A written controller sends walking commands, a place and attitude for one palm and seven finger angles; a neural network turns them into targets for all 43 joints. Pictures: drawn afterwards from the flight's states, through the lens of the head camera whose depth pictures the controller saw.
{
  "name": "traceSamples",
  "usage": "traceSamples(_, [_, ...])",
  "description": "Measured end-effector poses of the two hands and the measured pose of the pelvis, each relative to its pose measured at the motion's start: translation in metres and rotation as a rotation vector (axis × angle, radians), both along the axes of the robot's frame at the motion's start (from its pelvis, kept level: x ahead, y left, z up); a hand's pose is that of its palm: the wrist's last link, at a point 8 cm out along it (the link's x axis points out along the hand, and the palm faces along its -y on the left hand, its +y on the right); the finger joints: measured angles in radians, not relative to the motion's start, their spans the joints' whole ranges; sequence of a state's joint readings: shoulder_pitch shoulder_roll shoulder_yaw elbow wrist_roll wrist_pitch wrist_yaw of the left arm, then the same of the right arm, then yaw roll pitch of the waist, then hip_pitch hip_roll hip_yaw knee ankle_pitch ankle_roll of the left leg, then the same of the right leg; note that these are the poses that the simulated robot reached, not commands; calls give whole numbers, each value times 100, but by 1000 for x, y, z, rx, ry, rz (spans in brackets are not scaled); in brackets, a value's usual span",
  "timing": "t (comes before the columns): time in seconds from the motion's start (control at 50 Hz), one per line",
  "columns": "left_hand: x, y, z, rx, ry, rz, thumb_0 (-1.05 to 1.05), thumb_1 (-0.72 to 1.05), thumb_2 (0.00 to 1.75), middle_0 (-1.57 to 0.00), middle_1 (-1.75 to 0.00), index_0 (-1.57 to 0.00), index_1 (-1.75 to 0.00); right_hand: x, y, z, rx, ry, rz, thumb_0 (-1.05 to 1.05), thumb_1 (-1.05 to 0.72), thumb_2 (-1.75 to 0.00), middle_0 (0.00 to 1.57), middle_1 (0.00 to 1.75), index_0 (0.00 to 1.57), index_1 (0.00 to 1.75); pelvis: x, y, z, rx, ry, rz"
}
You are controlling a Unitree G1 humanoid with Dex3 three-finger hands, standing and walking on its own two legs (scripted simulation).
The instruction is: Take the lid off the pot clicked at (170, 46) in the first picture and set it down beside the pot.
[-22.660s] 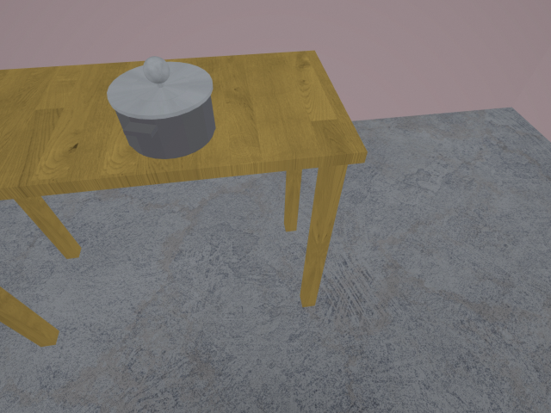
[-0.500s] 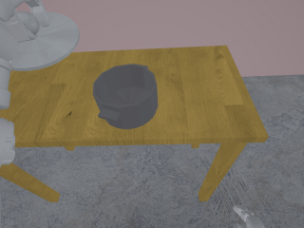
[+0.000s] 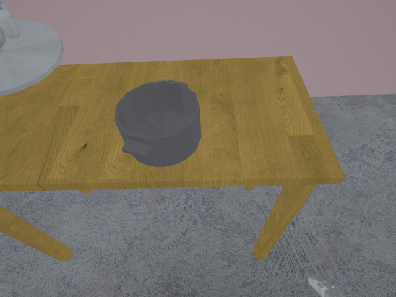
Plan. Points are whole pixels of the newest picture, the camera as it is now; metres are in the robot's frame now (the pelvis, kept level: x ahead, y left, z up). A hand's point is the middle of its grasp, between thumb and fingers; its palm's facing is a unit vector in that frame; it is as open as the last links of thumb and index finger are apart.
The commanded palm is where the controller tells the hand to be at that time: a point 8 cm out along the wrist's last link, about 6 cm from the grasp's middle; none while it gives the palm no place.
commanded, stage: move the lid sideways beside the pot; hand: left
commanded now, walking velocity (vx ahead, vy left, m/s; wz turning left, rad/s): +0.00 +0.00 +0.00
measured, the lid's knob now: out of the picture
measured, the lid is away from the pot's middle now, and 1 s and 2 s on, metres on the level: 0.24 0.24 0.23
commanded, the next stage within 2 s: lower the lid onto the table in 0.14 s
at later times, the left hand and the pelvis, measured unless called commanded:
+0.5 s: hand out of the picture +0.43 +0.31 +0.30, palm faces -0.12 -0.09 -0.99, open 7.2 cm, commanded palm +0.41 +0.32 +0.37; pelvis +0.00 +0.00 +0.00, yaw +0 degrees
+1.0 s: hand (3, 67) +0.43 +0.32 +0.26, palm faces -0.20 -0.09 -0.98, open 7.2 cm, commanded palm +0.42 +0.32 +0.33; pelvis +0.00 +0.00 +0.00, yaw +0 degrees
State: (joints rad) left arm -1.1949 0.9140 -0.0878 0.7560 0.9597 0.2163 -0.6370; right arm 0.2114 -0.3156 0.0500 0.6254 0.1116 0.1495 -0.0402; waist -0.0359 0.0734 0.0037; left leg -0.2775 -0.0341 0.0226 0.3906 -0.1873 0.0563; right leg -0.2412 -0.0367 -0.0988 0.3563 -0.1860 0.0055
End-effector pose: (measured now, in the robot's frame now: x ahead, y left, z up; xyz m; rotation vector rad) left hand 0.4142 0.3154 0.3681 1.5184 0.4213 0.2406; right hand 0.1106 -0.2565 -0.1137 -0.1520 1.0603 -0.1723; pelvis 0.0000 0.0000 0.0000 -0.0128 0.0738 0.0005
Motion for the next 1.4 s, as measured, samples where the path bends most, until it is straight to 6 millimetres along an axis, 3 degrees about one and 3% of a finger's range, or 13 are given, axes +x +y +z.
traceSamples(0.16, [-1, 7, 1, 3, 1, 13, 4, 15, 95, -73, -80, -81, -86, -8, -4, -1, -5, 22, -21, 1, -91, -90, 20, 30, 20, 30, 1, -1, 0, -1, 1, -2])
traceSamples(0.44, [6, -7, -5, -23, 12, 15, 4, 15, 95, -73, -80, -81, -86, 1, 2, -2, 17, -15, -7, 1, -91, -90, 20, 30, 20, 30, 0, -1, 0, 1, 1, -1])
traceSamples(0.88, [2, 9, -46, -41, 86, 23, 4, 15, 95, -73, -80, -80, -86, -7, -7, 2, -25, 3, -19, 1, -91, -90, 20, 30, 20, 30, -1, -2, -1, -5, -8, 4])
traceSamples(1.4, [16, -11, -76, -58, 125, -83, 4, 15, 94, -73, -80, -80, -86, -11, -3, 0, 0, 6, -34, 1, -91, -90, 20, 30, 20, 30, 2, 2, -1, -4, 0, -3])
